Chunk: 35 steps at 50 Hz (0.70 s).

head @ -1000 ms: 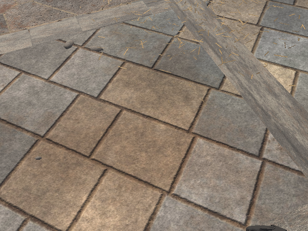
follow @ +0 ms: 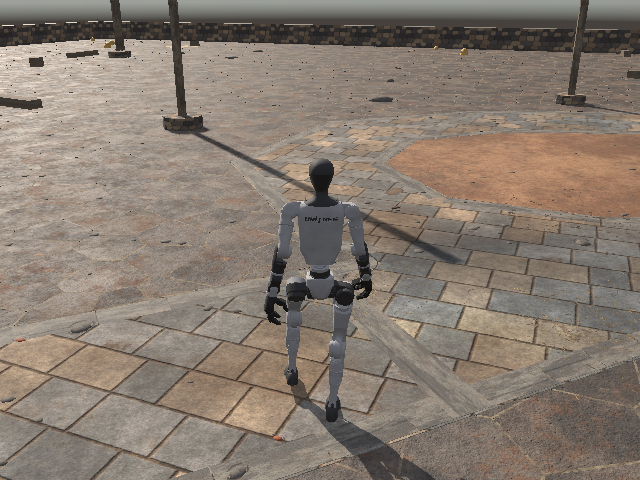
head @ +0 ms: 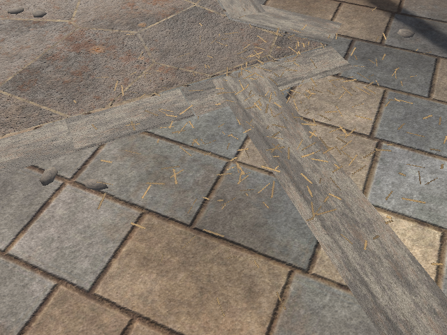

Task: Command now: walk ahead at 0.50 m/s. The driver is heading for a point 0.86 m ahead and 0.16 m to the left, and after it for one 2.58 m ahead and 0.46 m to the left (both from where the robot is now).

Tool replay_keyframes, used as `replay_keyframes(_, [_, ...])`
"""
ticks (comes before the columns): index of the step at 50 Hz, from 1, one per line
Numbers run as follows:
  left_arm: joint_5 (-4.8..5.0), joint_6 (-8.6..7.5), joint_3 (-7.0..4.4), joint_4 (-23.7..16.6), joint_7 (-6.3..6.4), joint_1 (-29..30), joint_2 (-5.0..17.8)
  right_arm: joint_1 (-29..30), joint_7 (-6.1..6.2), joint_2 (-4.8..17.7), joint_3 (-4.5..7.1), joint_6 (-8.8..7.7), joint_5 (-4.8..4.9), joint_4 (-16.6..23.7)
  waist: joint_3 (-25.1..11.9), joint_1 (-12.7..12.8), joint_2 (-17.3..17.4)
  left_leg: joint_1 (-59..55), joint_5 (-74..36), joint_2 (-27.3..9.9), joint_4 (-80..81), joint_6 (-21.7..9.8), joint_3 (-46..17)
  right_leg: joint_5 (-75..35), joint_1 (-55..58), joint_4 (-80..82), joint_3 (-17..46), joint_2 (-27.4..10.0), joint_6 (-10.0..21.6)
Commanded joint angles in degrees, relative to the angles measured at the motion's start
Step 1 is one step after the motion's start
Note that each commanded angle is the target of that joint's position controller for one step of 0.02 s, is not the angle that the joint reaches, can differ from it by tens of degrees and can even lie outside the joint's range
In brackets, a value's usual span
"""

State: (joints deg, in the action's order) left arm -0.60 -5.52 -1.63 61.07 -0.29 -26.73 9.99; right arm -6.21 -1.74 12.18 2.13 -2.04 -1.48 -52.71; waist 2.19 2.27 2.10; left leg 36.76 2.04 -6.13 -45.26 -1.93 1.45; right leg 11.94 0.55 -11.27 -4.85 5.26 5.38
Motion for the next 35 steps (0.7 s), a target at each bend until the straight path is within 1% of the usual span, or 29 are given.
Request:
replay_keyframes(1, [-0.13, -0.73, -0.95, -1.4, 0.49, -3.2, 7.2, 6.4, 0.01, 1.6, -0.27, -0.57, 0.33, 4.4, 4.0, 0.3, -5.8, -0.6, -3.1, 2.0, 6.3, -0.2, 2.7, -22.3, -2.0, 4.2, 7.7, -15.4, 5.5])
replay_keyframes(3, [-0.54, -0.47, -0.95, -0.5, 0.86, -4.9, 7.3, 9.1, 0.11, 2.1, -0.22, -0.79, 0.29, 5.5, 4.6, 1.0, -5.8, 0.4, -1.4, 2.5, 8.8, -1.1, 2.7, -24.4, 2.4, 2.9, 8.0, -16.9, 6.0])
replay_keyframes(4, [-0.74, -0.34, -1.02, -0.2, 1.08, -5.3, 7.5, 9.9, 0.14, 2.4, -0.13, -0.97, 0.26, 6.0, 4.8, 0.9, -5.8, 0.6, 0.2, 2.8, 9.9, -1.7, 2.6, -26.1, 4.4, 1.9, 8.2, -17.8, 6.2])
replay_keyframes(6, [-1.05, -0.14, -1.23, 0.2, 1.47, -4.5, 8.1, 9.3, 0.28, 3.0, 0.15, -1.49, 0.27, 6.3, 4.5, -0.2, -5.8, -2.1, 4.5, 3.9, 12.4, -3.2, 3.0, -32.7, 7.0, -1.4, 7.6, -18.7, 5.8])
replay_keyframes(7, [-1.10, -0.09, -1.35, 0.1, 1.59, -3.4, 8.5, 6.6, 0.53, 3.3, 0.44, -1.80, 0.28, 5.6, 3.1, -1.7, -6.1, -6.8, 6.8, 5.5, 13.9, -4.2, 3.8, -40.2, 6.8, -4.9, 6.7, -18.5, 5.0])
replay_keyframes(8, [-1.08, 0.03, -1.49, 0.1, 1.58, -2.6, 9.0, 1.1, 0.93, 4.0, 0.98, -2.16, 0.23, 3.8, 0.3, -4.0, -6.3, -14.1, 8.1, 7.5, 15.6, -5.3, 4.6, -47.1, 6.3, -11.3, 5.9, -17.8, 4.3])
replay_keyframes(9, [-0.78, 0.21, -1.42, 0.0, 1.43, -1.6, 8.9, -8.6, 1.47, 5.2, 1.78, -2.71, -0.16, 0.4, -4.7, -8.0, -4.6, -26.1, 5.6, 8.5, 19.0, -6.8, 5.0, -47.0, 2.8, -22.0, 3.9, -15.6, 3.1])
replay_keyframes(10, [-0.16, 0.04, -0.87, -1.7, 1.22, -1.0, 7.6, -19.1, 2.16, 9.3, 3.09, -3.21, -1.57, -2.0, -11.5, -11.5, -1.0, -41.8, 9.2, -1.3, 19.3, -9.9, -5.7, -31.0, -9.0, -37.6, 2.3, -13.1, 2.0])
replay_keyframes(11, [2.14, 0.10, 0.18, -2.7, 0.51, -7.7, 1.7, -23.4, 2.10, 15.1, 4.57, -2.97, -2.18, -2.5, -19.0, -9.1, 12.0, -57.9, 12.7, -18.6, 24.7, -18.8, -34.3, 10.5, -30.4, -60.6, -1.0, -2.1, -0.9])
replay_keyframes(12, [0.42, 0.24, -1.48, -2.2, 0.67, -3.7, 7.7, -19.2, 1.61, 12.2, 4.18, -2.03, 0.30, -2.1, -16.5, -8.5, 3.9, -53.4, 15.8, -16.8, 29.6, -18.1, -39.0, 15.9, -36.2, -65.7, 7.1, -2.9, 0.0])
replay_keyframes(13, [0.12, 0.10, -1.76, -4.2, 0.50, 1.7, 7.7, -12.4, 1.44, 9.4, 3.31, -2.04, 0.86, -1.1, -7.4, -5.9, 2.0, -44.9, 15.3, -14.8, 30.7, -16.0, -29.0, 10.6, -38.5, -64.6, 7.5, -6.2, 0.4])
replay_keyframes(14, [0.00, -0.12, -1.64, -4.8, 0.31, 4.5, 6.8, -9.3, 1.16, 6.0, 2.45, -2.52, 0.69, -0.8, -3.5, -4.6, -0.7, -37.8, 9.7, -12.3, 32.8, -14.3, -23.2, 6.7, -36.6, -61.3, 7.5, -8.0, 0.3])
replay_keyframes(15, [-0.58, 0.39, -1.76, -4.6, 0.17, 5.1, 5.9, -8.5, 1.27, 4.3, 1.91, -2.95, 0.65, -1.3, -1.2, -2.9, -0.5, -32.9, 5.6, -9.6, 34.1, -12.1, -18.3, 5.2, -33.9, -58.1, 7.3, -9.4, 0.0])
replay_keyframes(16, [-1.34, 1.26, -1.57, -4.4, -0.16, 3.9, 4.7, -8.7, 1.51, 2.4, 1.29, -3.28, 0.79, -2.2, -0.6, -1.2, 0.4, -29.3, 2.9, -7.4, 35.2, -10.5, -14.4, 4.3, -30.9, -55.6, 7.2, -10.2, -0.7])
replay_keyframes(17, [-1.57, 1.96, -1.50, -4.1, -0.52, 3.2, 3.6, -10.2, 1.64, 2.2, 1.11, -3.71, 0.74, -3.1, -0.8, -0.6, 0.9, -28.2, 0.3, -6.7, 35.6, -10.2, -12.6, 3.9, -29.3, -54.5, 6.6, -10.1, -1.2])
replay_keyframes(19, [-1.76, 2.84, -1.57, -4.8, -0.98, 4.9, 3.3, -13.2, 1.78, 3.6, 1.30, -4.38, 1.00, -4.4, -0.2, 0.0, 0.7, -27.7, -3.5, -5.8, 36.7, -10.5, -10.1, 2.3, -30.7, -52.3, 5.5, -10.4, -2.1])
replay_keyframes(20, [-1.75, 3.16, -1.60, -5.7, -1.12, 7.2, 3.5, -14.1, 1.81, 4.5, 1.42, -4.49, 0.98, -4.8, 0.6, -0.1, 0.7, -27.7, -3.2, -5.6, 37.6, -10.6, -9.2, 0.5, -32.5, -50.6, 5.0, -10.9, -2.5])
replay_keyframes(21, [-1.71, 3.37, -1.61, -6.7, -1.21, 10.0, 3.8, -15.2, 1.82, 4.9, 1.42, -4.48, 0.95, -5.1, 1.5, -0.5, 0.7, -28.0, -2.9, -5.3, 38.4, -10.5, -8.5, -1.6, -34.6, -48.6, 4.6, -11.4, -3.0])
replay_keyframes(23, [-1.39, 3.49, -1.56, -8.5, -1.31, 15.5, 4.3, -17.3, 1.80, 4.6, 1.17, -4.31, 0.92, -5.6, 2.9, -1.7, 0.8, -29.4, -3.9, -4.7, 39.3, -10.2, -7.4, -5.5, -37.8, -43.4, 3.8, -11.9, -3.8])
replay_keyframes(26, [-0.84, 3.29, -1.05, -10.7, -1.41, 22.1, 3.8, -20.2, 1.84, 4.4, 0.85, -4.21, 0.89, -6.2, 3.6, -3.3, 1.0, -31.5, -7.4, -3.8, 39.3, -9.3, -5.4, -10.1, -37.8, -34.3, 2.4, -11.2, -4.3])
replay_keyframes(29, [-0.60, 3.11, -0.66, -12.2, -1.34, 26.9, 3.6, -23.5, 2.09, 4.6, 0.76, -4.18, 0.73, -7.3, 3.9, -4.9, 1.5, -35.8, -10.9, -4.2, 38.3, -9.2, -4.4, -11.9, -37.3, -28.2, 1.1, -9.8, -3.7])
replay_keyframes(32, [-0.62, 2.68, -0.70, -13.8, -1.24, 30.5, 4.2, -25.5, 2.54, 4.9, 0.81, -3.87, 0.19, -8.4, 4.7, -5.7, 1.7, -41.3, -14.9, -6.1, 36.1, -9.8, -4.4, -9.4, -37.9, -24.4, 0.7, -8.9, -2.4])
replay_keyframes(34, [-0.61, 2.20, -0.93, -14.3, -1.14, 30.3, 4.7, -25.0, 2.89, 5.5, 1.04, -3.69, -0.10, -8.7, 4.6, -4.8, 1.9, -43.8, -20.6, -7.2, 33.2, -9.4, -4.0, -5.6, -35.8, -22.1, 0.4, -7.9, -0.8])
replay_keyframes(35, [-0.59, 1.90, -1.17, -13.9, -0.95, 28.3, 5.0, -23.9, 3.02, 5.9, 1.15, -3.65, -0.15, -8.6, 3.7, -3.5, 2.1, -43.8, -27.3, -7.1, 30.3, -8.7, -3.2, -3.4, -31.9, -20.6, -0.2, -6.6, 0.2])
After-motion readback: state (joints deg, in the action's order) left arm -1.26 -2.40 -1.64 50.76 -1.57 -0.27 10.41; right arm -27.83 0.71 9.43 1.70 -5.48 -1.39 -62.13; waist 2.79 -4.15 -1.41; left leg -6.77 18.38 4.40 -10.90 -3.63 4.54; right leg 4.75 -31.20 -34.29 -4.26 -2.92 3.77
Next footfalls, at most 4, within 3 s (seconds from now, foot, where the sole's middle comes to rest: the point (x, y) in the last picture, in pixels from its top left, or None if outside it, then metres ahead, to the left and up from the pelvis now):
0.20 left None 0.28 0.11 -0.78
0.76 right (270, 309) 0.57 -0.07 -0.78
1.24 left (209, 275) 0.68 0.12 -0.78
1.74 right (271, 279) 0.67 -0.07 -0.78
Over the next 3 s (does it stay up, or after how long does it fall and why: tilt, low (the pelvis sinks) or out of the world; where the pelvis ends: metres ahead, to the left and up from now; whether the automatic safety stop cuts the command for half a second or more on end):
stays up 0.94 0.25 0.00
